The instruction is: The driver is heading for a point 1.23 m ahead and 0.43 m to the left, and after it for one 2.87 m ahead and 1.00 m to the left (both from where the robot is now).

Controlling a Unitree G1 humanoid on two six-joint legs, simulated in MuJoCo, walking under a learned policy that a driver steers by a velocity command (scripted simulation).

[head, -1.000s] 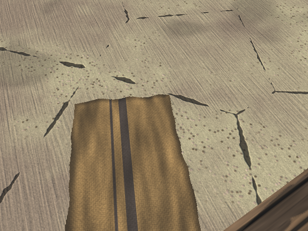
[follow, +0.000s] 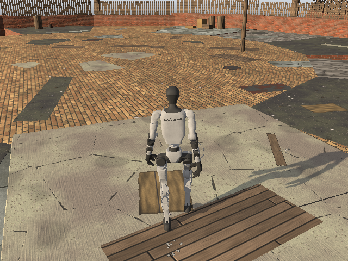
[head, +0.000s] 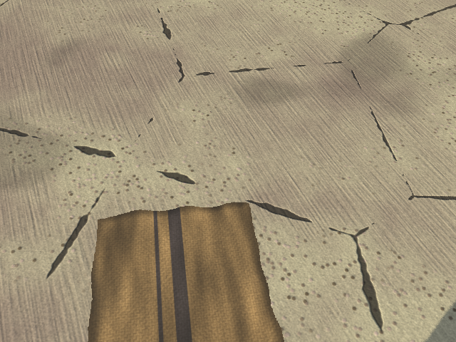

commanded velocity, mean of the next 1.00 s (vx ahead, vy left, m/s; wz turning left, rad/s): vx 0.49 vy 0.00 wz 0.31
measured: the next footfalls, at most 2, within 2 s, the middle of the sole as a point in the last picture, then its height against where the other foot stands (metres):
right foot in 0.20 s outside the picture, level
left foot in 0.76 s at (195, 322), level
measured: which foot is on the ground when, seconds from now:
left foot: down 0.00-0.22, up 0.24-0.74, down 0.76-1.00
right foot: up 0.00-0.18, down 0.20-0.74, up 0.76-1.00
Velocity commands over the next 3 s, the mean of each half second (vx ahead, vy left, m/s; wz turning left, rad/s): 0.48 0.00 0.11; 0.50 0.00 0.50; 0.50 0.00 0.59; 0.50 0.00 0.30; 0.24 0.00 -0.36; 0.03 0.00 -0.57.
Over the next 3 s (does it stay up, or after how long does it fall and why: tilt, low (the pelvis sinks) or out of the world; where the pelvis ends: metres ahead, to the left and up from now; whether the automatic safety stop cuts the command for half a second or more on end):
stays up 1.12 0.51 0.00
